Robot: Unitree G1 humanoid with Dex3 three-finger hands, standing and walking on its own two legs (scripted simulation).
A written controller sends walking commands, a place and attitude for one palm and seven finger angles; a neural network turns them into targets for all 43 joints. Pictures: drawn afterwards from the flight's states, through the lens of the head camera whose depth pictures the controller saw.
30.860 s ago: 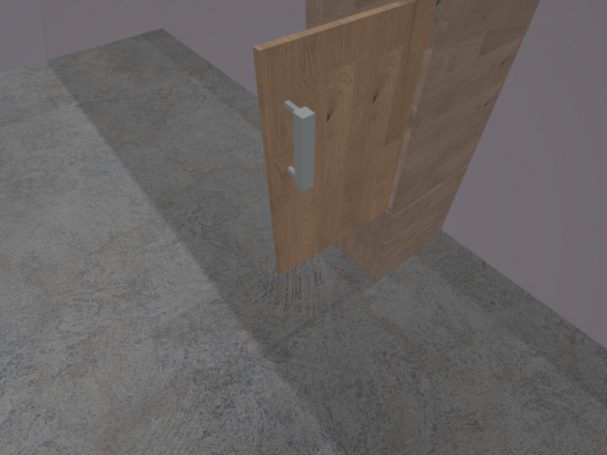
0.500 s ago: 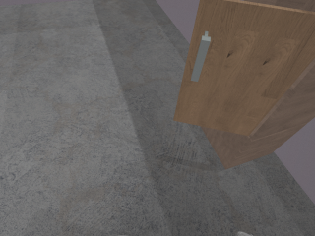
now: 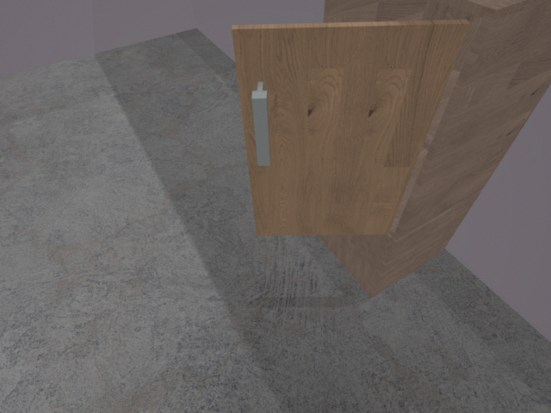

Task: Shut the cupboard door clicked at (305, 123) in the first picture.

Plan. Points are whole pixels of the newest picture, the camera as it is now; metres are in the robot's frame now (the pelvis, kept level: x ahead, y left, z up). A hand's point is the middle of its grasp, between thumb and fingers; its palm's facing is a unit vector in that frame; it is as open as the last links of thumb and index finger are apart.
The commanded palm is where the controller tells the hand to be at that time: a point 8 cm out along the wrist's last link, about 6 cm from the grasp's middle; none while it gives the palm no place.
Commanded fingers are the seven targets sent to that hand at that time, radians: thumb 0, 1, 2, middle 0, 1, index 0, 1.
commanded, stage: take the last steps up to it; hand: left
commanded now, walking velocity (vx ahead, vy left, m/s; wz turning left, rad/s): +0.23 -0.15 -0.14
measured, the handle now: (262, 124) +0.62 +0.04 +0.08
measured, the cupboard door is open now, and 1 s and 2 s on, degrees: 59 59 59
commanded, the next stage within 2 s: come to a stop and stand still in 0.30 s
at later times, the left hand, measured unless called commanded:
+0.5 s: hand (192, 385) +0.20 +0.16 -0.17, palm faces -0.04 -0.98 -0.18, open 7.4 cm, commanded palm none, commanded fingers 0.00 0.90 0.90 -0.20 -0.30 -0.20 -0.30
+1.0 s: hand (203, 362) +0.24 +0.15 -0.18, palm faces +0.00 -0.97 -0.22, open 7.3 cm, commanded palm none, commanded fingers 0.00 0.90 0.90 -0.20 -0.30 -0.20 -0.30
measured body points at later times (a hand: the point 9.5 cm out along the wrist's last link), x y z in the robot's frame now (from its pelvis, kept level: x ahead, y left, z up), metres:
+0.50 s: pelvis +0.13 -0.03 +0.01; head +0.17 -0.01 +0.45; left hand +0.21 +0.21 -0.15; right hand +0.14 -0.27 -0.14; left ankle +0.16 +0.08 -0.74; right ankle +0.13 -0.19 -0.67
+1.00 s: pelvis +0.16 -0.04 -0.01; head +0.20 -0.02 +0.43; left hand +0.24 +0.21 -0.17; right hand +0.26 -0.30 -0.14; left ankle +0.16 +0.06 -0.74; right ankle +0.20 -0.21 -0.73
